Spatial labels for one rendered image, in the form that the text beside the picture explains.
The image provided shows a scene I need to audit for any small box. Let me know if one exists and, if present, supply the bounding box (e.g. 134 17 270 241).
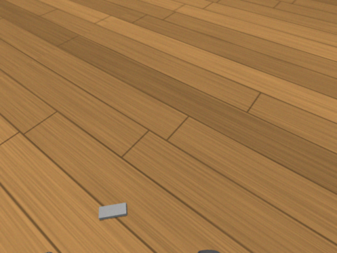
98 202 127 220

